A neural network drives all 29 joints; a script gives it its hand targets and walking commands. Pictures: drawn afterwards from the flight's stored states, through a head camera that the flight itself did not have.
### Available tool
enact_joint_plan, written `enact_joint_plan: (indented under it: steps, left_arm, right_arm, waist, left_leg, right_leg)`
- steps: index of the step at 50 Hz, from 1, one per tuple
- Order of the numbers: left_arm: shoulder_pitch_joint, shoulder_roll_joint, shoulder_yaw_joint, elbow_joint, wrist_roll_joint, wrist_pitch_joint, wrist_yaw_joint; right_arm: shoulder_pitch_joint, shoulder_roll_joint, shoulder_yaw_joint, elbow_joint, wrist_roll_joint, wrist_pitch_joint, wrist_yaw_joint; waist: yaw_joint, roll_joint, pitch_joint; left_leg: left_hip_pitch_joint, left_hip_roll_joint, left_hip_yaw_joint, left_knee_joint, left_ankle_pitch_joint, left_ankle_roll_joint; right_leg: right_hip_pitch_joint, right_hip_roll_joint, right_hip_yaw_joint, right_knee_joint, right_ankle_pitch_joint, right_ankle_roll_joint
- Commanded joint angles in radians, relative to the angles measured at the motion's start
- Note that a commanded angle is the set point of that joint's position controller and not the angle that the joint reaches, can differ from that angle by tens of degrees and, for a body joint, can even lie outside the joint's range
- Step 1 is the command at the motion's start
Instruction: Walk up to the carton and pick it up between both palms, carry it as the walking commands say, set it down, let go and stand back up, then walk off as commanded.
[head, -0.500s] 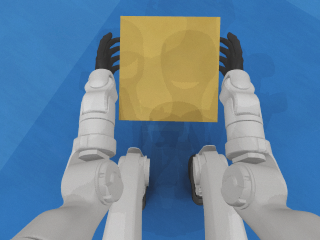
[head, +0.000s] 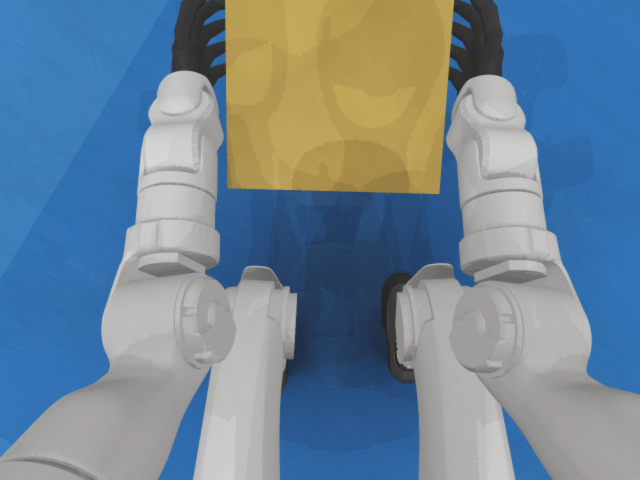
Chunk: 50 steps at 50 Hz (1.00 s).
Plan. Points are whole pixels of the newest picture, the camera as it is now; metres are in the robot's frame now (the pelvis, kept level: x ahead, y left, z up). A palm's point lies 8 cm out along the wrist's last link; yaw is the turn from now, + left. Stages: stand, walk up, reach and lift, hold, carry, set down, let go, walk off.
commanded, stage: set down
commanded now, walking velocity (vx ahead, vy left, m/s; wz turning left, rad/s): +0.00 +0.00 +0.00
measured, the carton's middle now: (333, 100) +0.51 +0.01 -0.19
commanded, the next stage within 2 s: none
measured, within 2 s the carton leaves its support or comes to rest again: neither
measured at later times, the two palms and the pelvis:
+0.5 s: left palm (220, 83) +0.54 +0.15 -0.20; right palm (455, 74) +0.54 -0.14 -0.19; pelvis +0.00 +0.00 -0.05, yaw -1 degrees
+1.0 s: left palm (222, 91) +0.54 +0.15 -0.22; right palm (453, 80) +0.54 -0.14 -0.20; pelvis +0.00 +0.00 -0.06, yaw +0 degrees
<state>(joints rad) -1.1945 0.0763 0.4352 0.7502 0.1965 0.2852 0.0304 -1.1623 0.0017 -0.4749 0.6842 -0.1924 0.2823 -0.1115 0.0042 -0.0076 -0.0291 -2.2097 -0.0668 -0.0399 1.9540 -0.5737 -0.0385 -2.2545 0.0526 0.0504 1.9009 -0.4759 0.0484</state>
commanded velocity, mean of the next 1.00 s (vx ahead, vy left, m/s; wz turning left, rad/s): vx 0.00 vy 0.00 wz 0.00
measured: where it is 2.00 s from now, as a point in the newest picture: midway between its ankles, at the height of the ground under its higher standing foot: (337, 353)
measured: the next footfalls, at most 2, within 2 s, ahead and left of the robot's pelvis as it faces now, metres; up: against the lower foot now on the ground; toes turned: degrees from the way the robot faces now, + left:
none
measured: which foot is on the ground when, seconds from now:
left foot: down 0.00-1.00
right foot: down 0.00-1.00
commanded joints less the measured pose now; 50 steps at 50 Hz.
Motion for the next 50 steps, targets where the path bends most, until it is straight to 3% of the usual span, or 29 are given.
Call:
enact_joint_plan:
  steps: [1, 17, 25, 31, 38, 50]
  left_arm:
    - [-0.574, -0.910, -0.466, 0.028, -0.124, -0.017, -0.241]
    - [-0.656, -0.842, -0.514, 0.042, -0.185, -0.057, -0.217]
    - [-0.700, -0.822, -0.547, 0.014, -0.214, -0.082, -0.210]
    - [-0.721, -0.829, -0.572, -0.003, -0.232, -0.092, -0.206]
    - [-0.730, -0.805, -0.544, 0.029, -0.226, -0.100, -0.208]
    - [-0.733, -0.754, -0.499, 0.075, -0.209, -0.112, -0.213]
  right_arm:
    - [-0.613, 0.883, 0.498, 0.048, 0.118, -0.015, 0.227]
    - [-0.685, 0.795, 0.521, 0.075, 0.179, -0.053, 0.242]
    - [-0.642, 0.833, 0.508, 0.145, 0.207, -0.062, 0.256]
    - [-0.635, 0.846, 0.498, 0.159, 0.214, -0.067, 0.262]
    - [-0.637, 0.809, 0.454, 0.194, 0.188, -0.071, 0.266]
    - [-0.659, 0.778, 0.418, 0.230, 0.180, -0.081, 0.270]
  waist:
    - [0.009, 0.006, -1.091]
    - [-0.001, 0.024, -1.035]
    - [0.013, 0.054, -1.029]
    - [0.006, 0.080, -1.011]
    - [-0.010, 0.074, -0.917]
    - [0.006, 0.058, -0.819]
  left_leg:
    - [0.479, -0.092, 0.115, -0.176, 0.256, 0.008]
    - [0.470, -0.078, 0.105, -0.055, 0.312, 0.005]
    - [0.483, -0.070, 0.111, -0.010, 0.358, 0.004]
    - [0.490, -0.071, 0.108, 0.006, 0.379, 0.002]
    - [0.446, -0.070, 0.099, 0.004, 0.325, 0.005]
    - [0.390, -0.064, 0.100, 0.018, 0.277, 0.014]
  right_leg:
    - [0.691, 0.110, -0.143, -0.082, 0.232, -0.006]
    - [0.616, 0.098, -0.150, 0.050, 0.265, -0.006]
    - [0.591, 0.101, -0.148, 0.102, 0.304, -0.012]
    - [0.554, 0.103, -0.145, 0.118, 0.313, -0.018]
    - [0.502, 0.099, -0.145, 0.120, 0.258, -0.021]
    - [0.480, 0.097, -0.138, 0.130, 0.222, -0.021]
